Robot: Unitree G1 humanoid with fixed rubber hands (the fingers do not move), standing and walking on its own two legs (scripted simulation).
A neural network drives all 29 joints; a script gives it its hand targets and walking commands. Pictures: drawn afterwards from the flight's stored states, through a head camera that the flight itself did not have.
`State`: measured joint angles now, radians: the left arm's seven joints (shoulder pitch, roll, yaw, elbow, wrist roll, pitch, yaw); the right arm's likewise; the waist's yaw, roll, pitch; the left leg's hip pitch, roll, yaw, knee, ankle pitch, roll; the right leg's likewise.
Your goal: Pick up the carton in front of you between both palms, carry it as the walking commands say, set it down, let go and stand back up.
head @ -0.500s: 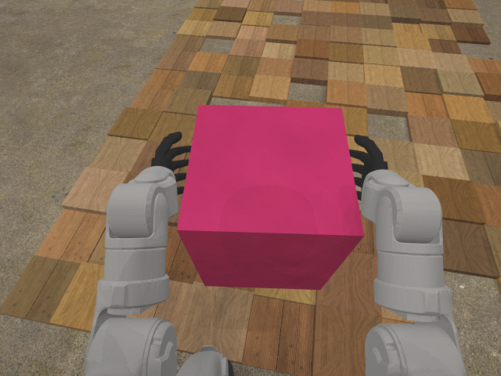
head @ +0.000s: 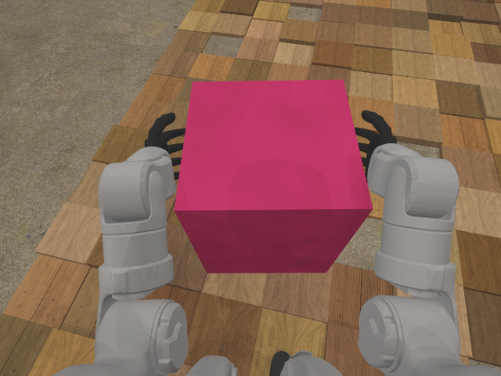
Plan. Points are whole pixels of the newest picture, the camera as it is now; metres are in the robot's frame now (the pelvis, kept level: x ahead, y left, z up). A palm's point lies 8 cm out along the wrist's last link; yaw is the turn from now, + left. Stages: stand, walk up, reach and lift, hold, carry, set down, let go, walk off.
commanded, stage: carry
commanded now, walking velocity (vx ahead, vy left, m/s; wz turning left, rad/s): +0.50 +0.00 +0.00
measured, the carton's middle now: (266, 188) +0.39 +0.02 +0.05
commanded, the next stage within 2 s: none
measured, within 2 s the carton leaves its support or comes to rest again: neither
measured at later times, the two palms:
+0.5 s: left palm out of the picture +0.73 +0.13 +0.19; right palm (387, 3) +0.68 -0.17 +0.18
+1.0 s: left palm out of the picture +1.00 +0.16 +0.20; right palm out of the picture +1.03 -0.14 +0.20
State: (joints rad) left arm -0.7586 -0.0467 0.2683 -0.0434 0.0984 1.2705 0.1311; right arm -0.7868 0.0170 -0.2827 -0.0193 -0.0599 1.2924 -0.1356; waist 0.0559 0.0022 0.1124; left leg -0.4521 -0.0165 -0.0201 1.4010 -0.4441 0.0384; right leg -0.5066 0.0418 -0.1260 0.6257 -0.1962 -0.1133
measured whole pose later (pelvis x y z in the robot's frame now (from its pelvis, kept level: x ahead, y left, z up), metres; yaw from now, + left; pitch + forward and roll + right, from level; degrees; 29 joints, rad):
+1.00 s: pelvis +0.63 -0.03 +0.04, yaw -1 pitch +6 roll +1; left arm -0.81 -0.01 0.29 -0.02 0.04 1.29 0.14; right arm -0.84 0.03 -0.30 -0.04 -0.09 1.34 -0.13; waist 0.11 -0.01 0.03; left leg -0.69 0.00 0.02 0.88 -0.20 0.04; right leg -0.24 0.01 -0.10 0.46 -0.10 -0.09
